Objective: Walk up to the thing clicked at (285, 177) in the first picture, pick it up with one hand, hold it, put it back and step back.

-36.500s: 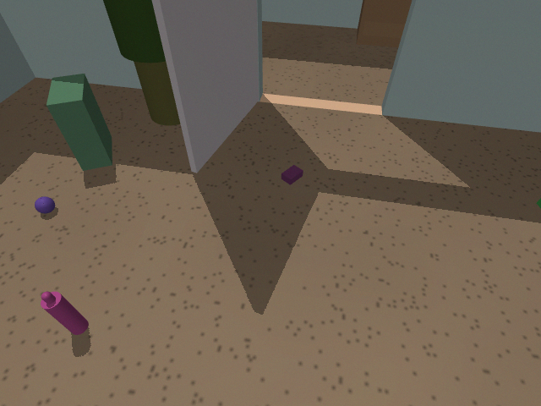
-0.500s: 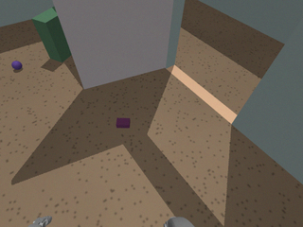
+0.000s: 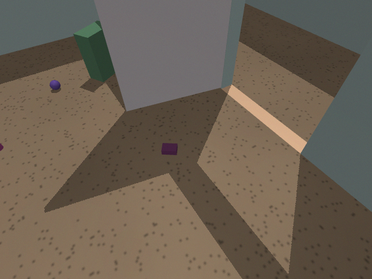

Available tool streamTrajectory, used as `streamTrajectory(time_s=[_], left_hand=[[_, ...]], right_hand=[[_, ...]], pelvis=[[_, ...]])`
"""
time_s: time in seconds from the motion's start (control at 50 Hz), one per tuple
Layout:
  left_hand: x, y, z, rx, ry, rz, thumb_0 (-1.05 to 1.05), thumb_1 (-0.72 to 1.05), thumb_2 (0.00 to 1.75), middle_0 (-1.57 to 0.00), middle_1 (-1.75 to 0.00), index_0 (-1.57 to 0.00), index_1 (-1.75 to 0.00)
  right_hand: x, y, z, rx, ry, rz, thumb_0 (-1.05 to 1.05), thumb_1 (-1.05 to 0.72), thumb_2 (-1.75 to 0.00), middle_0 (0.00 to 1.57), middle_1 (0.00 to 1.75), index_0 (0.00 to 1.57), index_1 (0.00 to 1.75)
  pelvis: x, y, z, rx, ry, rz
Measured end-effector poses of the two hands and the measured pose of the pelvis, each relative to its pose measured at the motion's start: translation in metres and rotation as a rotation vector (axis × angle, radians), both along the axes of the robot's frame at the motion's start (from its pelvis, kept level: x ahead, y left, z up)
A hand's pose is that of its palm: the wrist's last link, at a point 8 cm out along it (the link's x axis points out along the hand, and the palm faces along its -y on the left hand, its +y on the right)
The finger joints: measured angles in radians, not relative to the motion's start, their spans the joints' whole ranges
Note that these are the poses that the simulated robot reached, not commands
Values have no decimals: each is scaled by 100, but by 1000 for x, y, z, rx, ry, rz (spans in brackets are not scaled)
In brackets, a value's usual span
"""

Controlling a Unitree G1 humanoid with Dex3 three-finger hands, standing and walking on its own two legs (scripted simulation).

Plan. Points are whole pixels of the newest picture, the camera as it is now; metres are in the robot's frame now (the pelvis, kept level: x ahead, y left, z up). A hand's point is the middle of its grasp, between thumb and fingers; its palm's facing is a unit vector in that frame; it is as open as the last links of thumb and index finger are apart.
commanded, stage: step back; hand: left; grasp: from above
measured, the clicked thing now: (169, 149) +1.03 +0.20 -0.74
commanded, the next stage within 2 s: stand in 0.66 s
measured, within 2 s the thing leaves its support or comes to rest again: neither
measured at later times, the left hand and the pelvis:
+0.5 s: hand out of the picture +0.14 +0.25 -0.13, palm faces -0.01 -0.92 -0.39, open 7.4 cm; pelvis +0.04 -0.01 +0.00, yaw -1 degrees
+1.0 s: hand (88, 274) +0.17 +0.26 -0.14, palm faces -0.03 -0.95 -0.32, open 7.4 cm; pelvis +0.06 +0.01 +0.02, yaw -1 degrees
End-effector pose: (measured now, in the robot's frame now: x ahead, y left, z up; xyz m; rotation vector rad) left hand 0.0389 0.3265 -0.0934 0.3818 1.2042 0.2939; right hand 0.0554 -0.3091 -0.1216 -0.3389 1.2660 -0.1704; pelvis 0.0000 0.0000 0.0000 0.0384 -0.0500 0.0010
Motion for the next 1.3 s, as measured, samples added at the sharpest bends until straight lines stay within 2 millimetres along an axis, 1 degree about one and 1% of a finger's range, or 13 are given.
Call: streamTrajectory(time_s=[0.08, 0.18, 0.24, 0.3, 0.42, 0.48, 0.56, 0.64, 0.72, 0.88, 1.0, 1.14, 1.3], left_hand=[[6, 3, -5, -25, 31, -15, 0, 90, 90, -20, -30, -20, -30], [34, -4, -5, -49, -7, -61, 0, 90, 90, -20, -30, -20, -30], [53, -14, -5, -47, -35, -79, 0, 90, 90, -20, -30, -20, -30], [67, -26, -7, -35, -65, -79, 0, 90, 90, -20, -30, -20, -30], [83, -41, -2, -48, -81, -74, 0, 90, 90, -21, -30, -21, -30], [92, -38, -2, -52, -86, -71, 0, 90, 90, -21, -30, -21, -30], [104, -24, -8, -56, -79, -61, 0, 90, 90, -21, -30, -21, -30], [114, -15, -11, -65, -66, -52, 0, 90, 90, -21, -30, -21, -30], [120, -11, -13, -79, -48, -56, 0, 90, 90, -20, -30, -20, -30], [126, -19, -13, -122, -30, -65, 0, 90, 90, -20, -30, -20, -30], [121, -25, -9, -130, -26, -67, 0, 90, 90, -20, -30, -20, -30], [104, -26, -3, -111, -10, -56, 0, 90, 90, -20, -30, -20, -30], [81, -27, 2, -88, 16, -38, 0, 90, 90, -20, -30, -20, -30]], right_hand=[[1, 9, 12, 0, -67, -21, 1, -90, -90, 21, 30, 20, 29], [1, 1, 21, -19, -86, -46, 1, -90, -90, 21, 30, 21, 30], [4, -10, 17, -25, -79, -58, 1, -90, -90, 21, 30, 21, 30], [13, -21, 4, -26, -67, -72, 1, -90, -90, 21, 30, 20, 30], [35, -16, -1, 1, -49, -55, 1, -90, -90, 20, 30, 20, 29], [42, -11, -3, 2, -34, -40, 1, -90, -90, 20, 30, 20, 29], [47, 0, -4, -11, -19, -37, 1, -90, -90, 20, 30, 20, 29], [50, 12, 2, -7, -5, -49, 1, -90, -90, 20, 30, 20, 29], [63, 22, 10, 0, -24, -54, 1, -90, -90, 21, 30, 20, 29], [95, 26, 26, -9, -105, -32, 1, -90, -90, 21, 30, 20, 30], [107, 24, 32, -6, -140, -22, 1, -90, -90, 21, 30, 20, 29], [100, 20, 29, 12, -134, -21, 1, -90, -90, 21, 30, 20, 29], [74, 12, 22, 27, -84, -29, 1, -90, -90, 21, 30, 20, 29]], pelvis=[[3, 5, 4, -17, 0, -9], [11, 0, 7, -21, -1, -25], [18, -7, 4, -19, -6, -30], [24, -14, -3, -49, -18, -30], [36, -16, 1, -31, 0, -24], [41, -11, 1, -33, 11, -18], [47, -1, -2, -28, 12, -11], [55, 6, 2, -32, 18, -25], [62, 9, 6, -41, 14, -26], [66, 14, 15, -42, 0, -26], [63, 12, 19, -39, -6, -24], [57, 6, 21, -37, -12, -19], [47, -2, 22, -35, -17, -16]])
